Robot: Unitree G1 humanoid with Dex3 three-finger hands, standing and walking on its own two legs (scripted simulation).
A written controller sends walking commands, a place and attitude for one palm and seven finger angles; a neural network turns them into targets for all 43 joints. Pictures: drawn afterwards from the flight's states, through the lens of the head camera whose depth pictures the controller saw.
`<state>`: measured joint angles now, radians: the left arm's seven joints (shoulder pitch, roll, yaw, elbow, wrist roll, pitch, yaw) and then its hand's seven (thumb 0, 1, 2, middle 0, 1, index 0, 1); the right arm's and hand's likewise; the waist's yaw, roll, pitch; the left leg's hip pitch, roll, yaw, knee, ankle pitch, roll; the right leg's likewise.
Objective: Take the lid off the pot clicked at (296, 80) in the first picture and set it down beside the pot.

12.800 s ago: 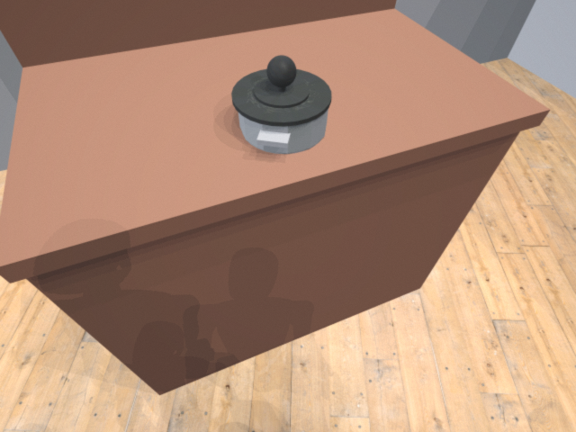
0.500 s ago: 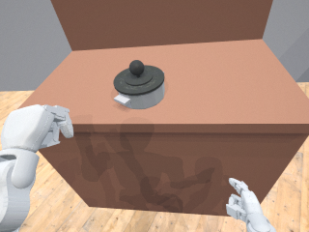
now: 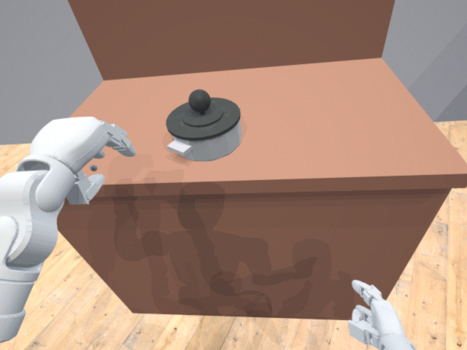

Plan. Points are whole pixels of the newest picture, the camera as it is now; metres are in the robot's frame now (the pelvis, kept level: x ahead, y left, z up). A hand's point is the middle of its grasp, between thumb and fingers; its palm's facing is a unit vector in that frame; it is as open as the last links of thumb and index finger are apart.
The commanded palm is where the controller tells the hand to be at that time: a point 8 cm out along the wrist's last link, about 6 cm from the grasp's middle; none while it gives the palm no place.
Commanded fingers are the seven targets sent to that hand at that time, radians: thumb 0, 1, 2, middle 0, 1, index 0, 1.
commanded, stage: reach forward and open the fingers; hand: left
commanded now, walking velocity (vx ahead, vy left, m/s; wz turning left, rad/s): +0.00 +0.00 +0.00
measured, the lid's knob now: (199, 100) +0.58 +0.16 +0.17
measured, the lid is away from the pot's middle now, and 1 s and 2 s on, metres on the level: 0.00 0.00 0.00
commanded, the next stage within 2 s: move the open hand above the knob in 0.76 s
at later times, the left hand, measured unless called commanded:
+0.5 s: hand (94, 139) +0.33 +0.25 +0.25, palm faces +0.07 -0.02 -1.00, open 10.0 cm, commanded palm +0.28 +0.25 +0.32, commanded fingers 0.00 -0.44 1.74 -0.89 -0.08 -0.89 -0.08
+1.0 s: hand (102, 134) +0.34 +0.25 +0.25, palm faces +0.05 -0.04 -1.00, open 10.0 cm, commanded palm +0.30 +0.24 +0.32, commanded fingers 0.00 -0.43 1.74 -0.89 -0.08 -0.89 -0.08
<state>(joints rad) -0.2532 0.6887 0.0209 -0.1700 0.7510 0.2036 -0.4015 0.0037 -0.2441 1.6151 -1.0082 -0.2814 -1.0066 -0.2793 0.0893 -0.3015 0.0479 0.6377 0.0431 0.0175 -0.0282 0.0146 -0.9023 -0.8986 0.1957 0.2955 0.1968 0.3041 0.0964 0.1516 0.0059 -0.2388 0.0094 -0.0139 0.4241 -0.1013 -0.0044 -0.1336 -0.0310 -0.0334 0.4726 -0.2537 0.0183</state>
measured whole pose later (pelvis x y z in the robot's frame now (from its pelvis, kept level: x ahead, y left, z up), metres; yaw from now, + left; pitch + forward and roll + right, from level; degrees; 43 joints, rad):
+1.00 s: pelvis +0.01 +0.01 +0.00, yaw +1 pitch -3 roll +0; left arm -0.52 0.68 -0.06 -0.04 0.76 0.27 -0.47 0.00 -0.43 1.73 -0.91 -0.08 -0.91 -0.08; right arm 0.07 -0.29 0.06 0.63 0.06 0.04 -0.02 0.01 -0.90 -0.90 0.20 0.30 0.20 0.30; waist 0.10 0.13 0.00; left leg -0.29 -0.01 -0.02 0.47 -0.13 0.01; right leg -0.18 -0.05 -0.03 0.51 -0.28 0.03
